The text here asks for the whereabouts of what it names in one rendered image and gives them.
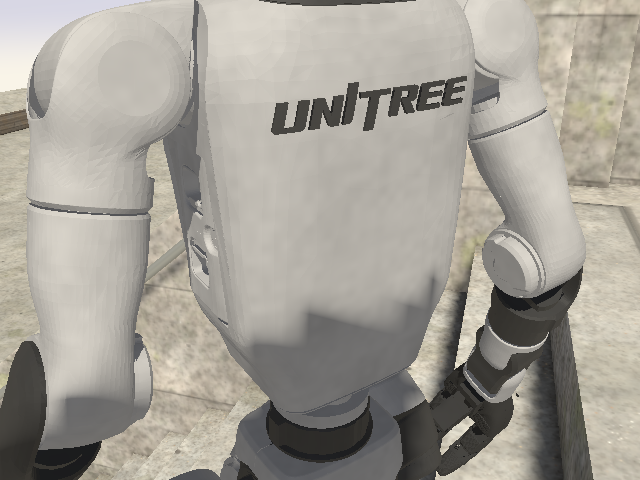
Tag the robot right forearm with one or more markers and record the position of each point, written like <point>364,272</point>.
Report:
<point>513,336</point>

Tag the robot right upper arm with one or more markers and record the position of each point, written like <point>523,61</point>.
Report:
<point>540,244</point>

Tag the right robot hand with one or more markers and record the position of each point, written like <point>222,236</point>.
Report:
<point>457,400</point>

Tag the robot left upper arm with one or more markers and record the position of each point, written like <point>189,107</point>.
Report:
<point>102,89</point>

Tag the robot left forearm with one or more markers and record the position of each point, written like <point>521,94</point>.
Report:
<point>22,421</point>

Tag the right robot thigh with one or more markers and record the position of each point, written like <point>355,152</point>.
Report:
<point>403,399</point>

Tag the robot torso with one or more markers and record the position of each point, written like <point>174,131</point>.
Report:
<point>317,172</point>

